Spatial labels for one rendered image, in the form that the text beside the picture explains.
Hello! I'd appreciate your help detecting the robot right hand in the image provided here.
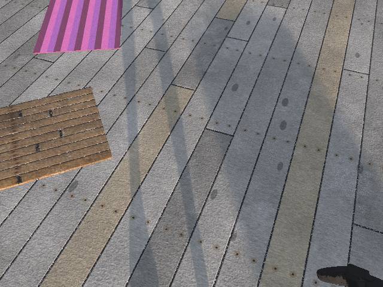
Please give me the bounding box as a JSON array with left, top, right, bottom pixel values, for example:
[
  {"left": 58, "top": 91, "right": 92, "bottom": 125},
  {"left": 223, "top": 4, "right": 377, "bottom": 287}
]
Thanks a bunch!
[{"left": 317, "top": 264, "right": 383, "bottom": 287}]

